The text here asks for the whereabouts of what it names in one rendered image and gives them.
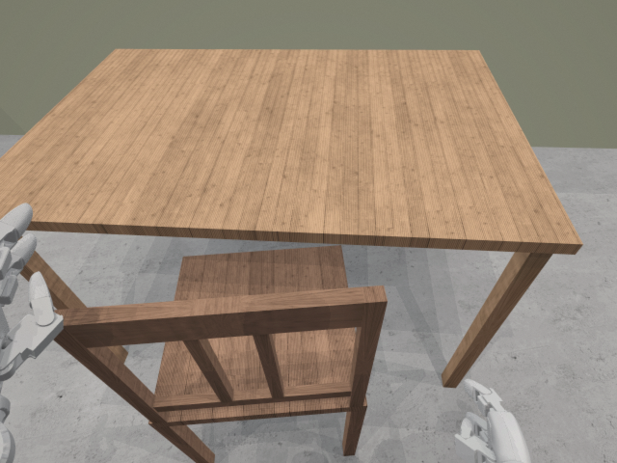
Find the chair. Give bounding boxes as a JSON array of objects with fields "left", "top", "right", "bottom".
[{"left": 54, "top": 245, "right": 388, "bottom": 463}]

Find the right robot hand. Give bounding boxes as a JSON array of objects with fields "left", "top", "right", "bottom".
[{"left": 455, "top": 379, "right": 531, "bottom": 463}]

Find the left robot hand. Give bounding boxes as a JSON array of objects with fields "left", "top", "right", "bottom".
[{"left": 0, "top": 203, "right": 64, "bottom": 394}]

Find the table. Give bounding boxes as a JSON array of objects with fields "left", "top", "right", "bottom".
[{"left": 0, "top": 49, "right": 583, "bottom": 388}]

